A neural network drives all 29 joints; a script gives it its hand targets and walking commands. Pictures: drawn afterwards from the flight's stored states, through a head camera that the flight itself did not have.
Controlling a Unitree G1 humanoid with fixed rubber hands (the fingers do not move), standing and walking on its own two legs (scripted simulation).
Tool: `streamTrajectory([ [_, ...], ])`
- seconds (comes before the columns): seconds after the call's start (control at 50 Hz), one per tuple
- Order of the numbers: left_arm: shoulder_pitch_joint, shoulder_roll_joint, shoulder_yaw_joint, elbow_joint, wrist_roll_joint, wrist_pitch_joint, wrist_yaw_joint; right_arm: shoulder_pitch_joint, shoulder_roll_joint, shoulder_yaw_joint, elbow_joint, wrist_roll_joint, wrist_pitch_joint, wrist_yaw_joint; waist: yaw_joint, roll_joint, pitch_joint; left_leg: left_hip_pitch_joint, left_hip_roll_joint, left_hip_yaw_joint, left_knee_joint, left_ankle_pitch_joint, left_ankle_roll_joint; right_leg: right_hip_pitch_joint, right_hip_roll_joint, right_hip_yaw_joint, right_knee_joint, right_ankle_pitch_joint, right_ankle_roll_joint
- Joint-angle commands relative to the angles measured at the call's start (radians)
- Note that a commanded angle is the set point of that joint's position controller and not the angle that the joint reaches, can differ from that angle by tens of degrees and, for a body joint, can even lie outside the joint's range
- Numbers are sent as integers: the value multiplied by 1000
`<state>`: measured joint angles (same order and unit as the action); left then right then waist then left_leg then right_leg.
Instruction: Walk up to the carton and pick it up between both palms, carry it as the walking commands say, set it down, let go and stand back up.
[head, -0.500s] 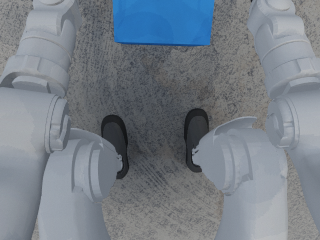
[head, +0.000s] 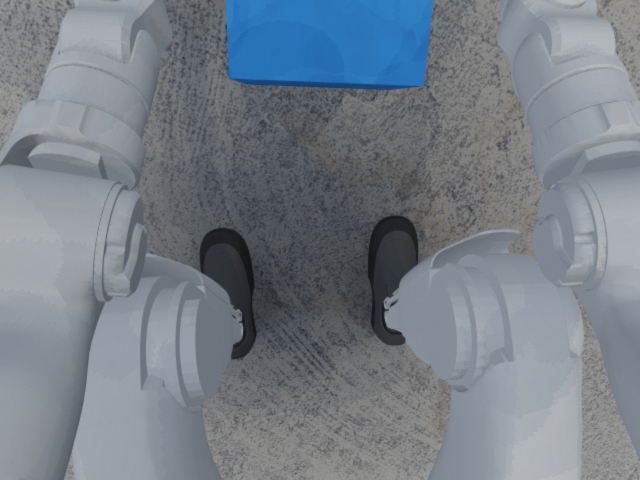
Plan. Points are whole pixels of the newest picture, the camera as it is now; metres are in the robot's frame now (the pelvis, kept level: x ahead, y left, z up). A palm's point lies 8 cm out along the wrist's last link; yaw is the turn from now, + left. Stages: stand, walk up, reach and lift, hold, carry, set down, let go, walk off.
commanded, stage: reach and lift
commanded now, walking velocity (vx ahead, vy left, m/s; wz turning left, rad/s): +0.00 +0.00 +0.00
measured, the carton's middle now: out of the picture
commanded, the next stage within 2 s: none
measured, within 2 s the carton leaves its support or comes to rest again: leaves its support in 0.98 s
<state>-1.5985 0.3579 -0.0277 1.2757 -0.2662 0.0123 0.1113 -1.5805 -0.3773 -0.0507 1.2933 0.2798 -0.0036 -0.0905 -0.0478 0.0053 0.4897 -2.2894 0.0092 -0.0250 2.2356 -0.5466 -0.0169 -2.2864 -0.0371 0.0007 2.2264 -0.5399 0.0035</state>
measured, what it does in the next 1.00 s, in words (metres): stands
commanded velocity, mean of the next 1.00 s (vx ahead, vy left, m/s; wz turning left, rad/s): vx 0.00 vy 0.00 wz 0.00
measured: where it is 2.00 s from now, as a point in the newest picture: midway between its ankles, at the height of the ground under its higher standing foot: (311, 306)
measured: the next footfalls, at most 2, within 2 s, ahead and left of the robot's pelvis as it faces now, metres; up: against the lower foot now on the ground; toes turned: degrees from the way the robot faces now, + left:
none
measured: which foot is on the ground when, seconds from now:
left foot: down 0.00-1.00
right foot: down 0.00-1.00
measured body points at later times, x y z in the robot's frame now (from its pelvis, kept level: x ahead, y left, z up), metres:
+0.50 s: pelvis +0.00 +0.00 +0.00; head +0.39 -0.01 +0.21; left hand +0.57 +0.11 -0.21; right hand +0.56 -0.18 -0.20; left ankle +0.12 +0.13 -0.32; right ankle +0.12 -0.12 -0.32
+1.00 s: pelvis +0.02 +0.00 -0.01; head +0.39 -0.01 +0.23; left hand +0.58 +0.11 -0.21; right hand +0.56 -0.18 -0.20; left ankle +0.12 +0.13 -0.32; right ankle +0.12 -0.13 -0.32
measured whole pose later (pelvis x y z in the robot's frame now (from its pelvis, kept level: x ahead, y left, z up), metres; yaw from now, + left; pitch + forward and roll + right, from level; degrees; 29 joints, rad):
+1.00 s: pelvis +0.02 +0.00 -0.01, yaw +0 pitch +36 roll -1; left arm -1.54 0.28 0.14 1.19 -0.06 0.14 0.06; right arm -1.53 -0.31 -0.18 1.18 0.09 0.15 -0.01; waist -0.06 0.02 0.41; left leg -2.31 -0.01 -0.03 2.28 -0.60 -0.02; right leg -2.30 -0.02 0.02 2.27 -0.60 0.02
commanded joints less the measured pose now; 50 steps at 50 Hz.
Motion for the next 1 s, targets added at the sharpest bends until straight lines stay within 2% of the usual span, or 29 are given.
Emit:
streamTrajectory([
  [0.0,-256,61,12,-84,8,-15,1,-222,-67,-11,-80,-6,-16,-1,-25,39,-1171,552,-53,31,-147,249,-26,564,54,-14,-164,298,35],
  [0.24,-249,-17,43,-87,71,-21,4,-222,21,-36,-76,-61,-21,0,-26,41,-1146,568,-77,38,-148,265,-26,583,80,-15,-166,313,35],
  [0.32,-272,-131,17,-96,72,-23,-17,-250,132,-19,-89,-70,-24,20,-32,47,-1134,572,-88,39,-148,275,-23,585,90,-16,-164,321,30],
  [0.4,-309,-321,11,-106,99,-15,-65,-310,325,2,-108,-86,-14,71,-27,46,-1097,559,-101,39,-147,265,-18,577,103,-20,-159,311,26],
  [0.48,-382,-676,-12,-137,139,16,-173,-388,684,37,-149,-115,26,183,-29,47,-1021,513,-120,42,-135,239,-8,528,122,-28,-139,283,18],
  [0.56,-360,-833,11,-174,176,53,-239,-358,842,29,-195,-143,72,256,-21,42,-970,483,-127,53,-118,240,5,486,133,-40,-117,276,11],
  [0.64,-317,-920,20,-205,176,74,-274,-313,929,20,-240,-151,97,296,-24,42,-964,465,-134,58,-103,277,11,461,139,-48,-105,312,7],
  [0.82,-271,-984,14,-249,161,85,-291,-254,1005,23,-278,-149,114,318,-27,42,-1000,454,-145,59,-97,349,19,454,142,-50,-97,388,0],
  [0.98,-327,-1012,-23,-306,130,77,-284,-311,1045,59,-321,-120,114,312,-17,37,-1098,486,-150,67,-100,378,23,499,149,-53,-100,418,1],
])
